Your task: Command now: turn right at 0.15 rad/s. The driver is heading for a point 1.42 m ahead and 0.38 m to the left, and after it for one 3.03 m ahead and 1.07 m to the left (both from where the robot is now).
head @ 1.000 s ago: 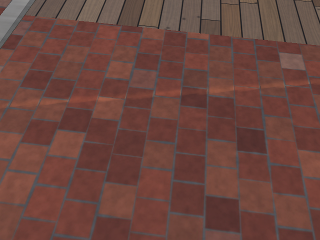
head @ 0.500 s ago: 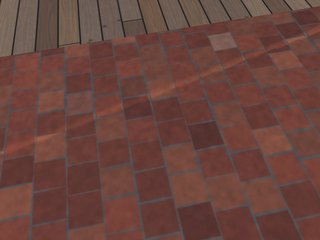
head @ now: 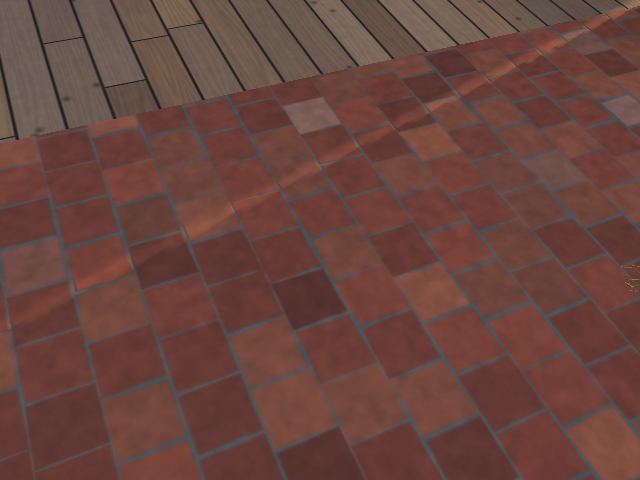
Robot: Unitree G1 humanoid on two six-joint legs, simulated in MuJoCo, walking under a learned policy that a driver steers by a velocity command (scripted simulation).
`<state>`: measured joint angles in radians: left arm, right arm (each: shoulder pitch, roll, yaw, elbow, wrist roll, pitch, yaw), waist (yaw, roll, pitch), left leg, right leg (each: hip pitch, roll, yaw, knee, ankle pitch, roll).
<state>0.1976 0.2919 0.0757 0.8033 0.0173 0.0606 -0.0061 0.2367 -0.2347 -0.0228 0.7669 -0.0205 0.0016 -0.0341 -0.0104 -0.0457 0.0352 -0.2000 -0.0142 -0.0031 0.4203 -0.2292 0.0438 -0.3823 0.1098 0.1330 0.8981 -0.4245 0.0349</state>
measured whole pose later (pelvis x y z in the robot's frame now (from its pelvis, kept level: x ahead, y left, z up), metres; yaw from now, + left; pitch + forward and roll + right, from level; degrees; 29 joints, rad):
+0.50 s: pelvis -0.01 -0.02 +0.00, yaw +3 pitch -1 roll -1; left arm 0.21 0.25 0.03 0.98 0.02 0.01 0.05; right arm 0.27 -0.25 -0.04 0.96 -0.02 0.03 0.00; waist -0.02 0.01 0.02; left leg -0.29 -0.02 -0.02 0.69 -0.41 0.05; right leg -0.10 0.05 0.00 0.41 -0.29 -0.06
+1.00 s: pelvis +0.15 +0.09 +0.00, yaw +20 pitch +1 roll -1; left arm 0.10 0.28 0.03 0.85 0.05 -0.03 -0.04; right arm 0.41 -0.23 -0.05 0.92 0.00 -0.05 0.01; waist -0.04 -0.04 0.03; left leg -0.04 -0.11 -0.09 0.27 -0.23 0.11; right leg -0.63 -0.08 0.01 0.92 -0.15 0.02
